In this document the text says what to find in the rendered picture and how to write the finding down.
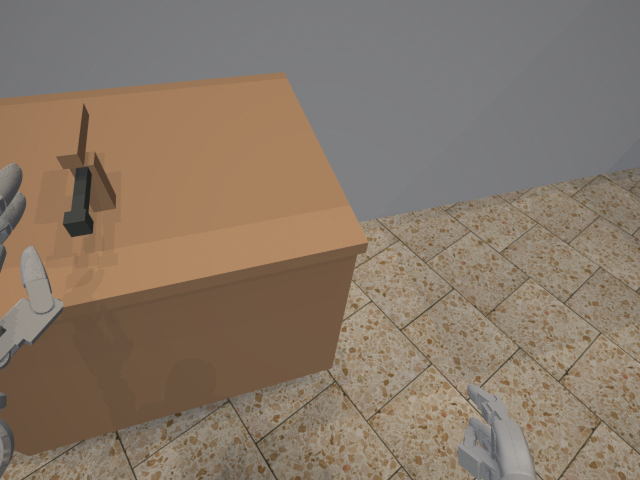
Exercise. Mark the tap lever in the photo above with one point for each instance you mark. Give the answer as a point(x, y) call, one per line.
point(78, 222)

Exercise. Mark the counter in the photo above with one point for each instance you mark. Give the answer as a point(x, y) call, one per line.
point(220, 263)

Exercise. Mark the robot right hand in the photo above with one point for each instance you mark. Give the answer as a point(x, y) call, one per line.
point(505, 450)

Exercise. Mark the robot left hand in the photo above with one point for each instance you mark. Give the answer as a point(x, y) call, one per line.
point(27, 320)

